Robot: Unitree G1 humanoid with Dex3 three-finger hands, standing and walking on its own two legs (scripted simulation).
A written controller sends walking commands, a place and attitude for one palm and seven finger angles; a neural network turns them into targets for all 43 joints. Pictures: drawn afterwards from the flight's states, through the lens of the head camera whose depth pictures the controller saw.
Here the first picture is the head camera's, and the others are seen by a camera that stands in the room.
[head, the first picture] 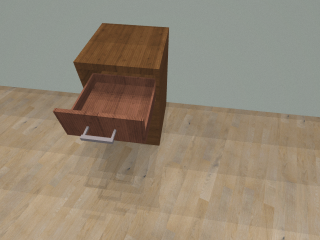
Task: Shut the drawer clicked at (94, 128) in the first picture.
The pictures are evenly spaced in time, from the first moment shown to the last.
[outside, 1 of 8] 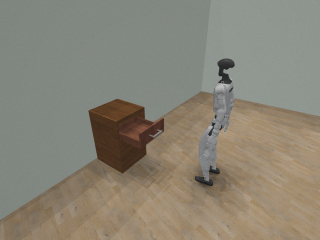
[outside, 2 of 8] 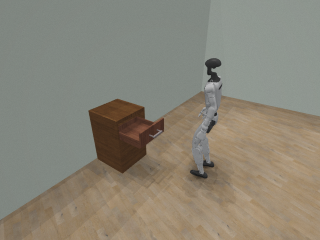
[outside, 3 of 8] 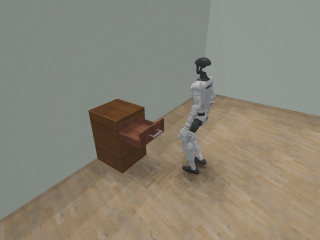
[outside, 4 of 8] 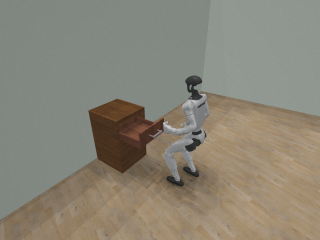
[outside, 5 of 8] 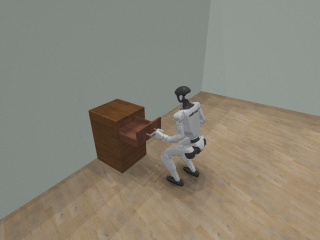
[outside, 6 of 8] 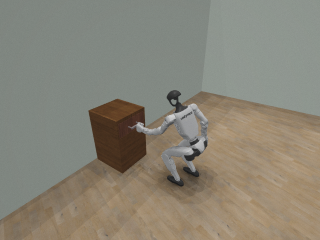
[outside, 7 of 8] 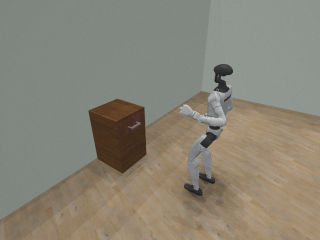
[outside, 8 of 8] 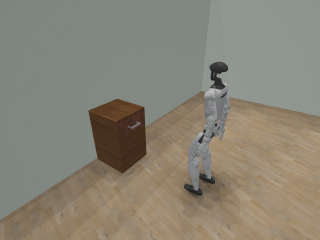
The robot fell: no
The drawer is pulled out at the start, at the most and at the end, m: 0.30 0.30 0.00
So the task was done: yes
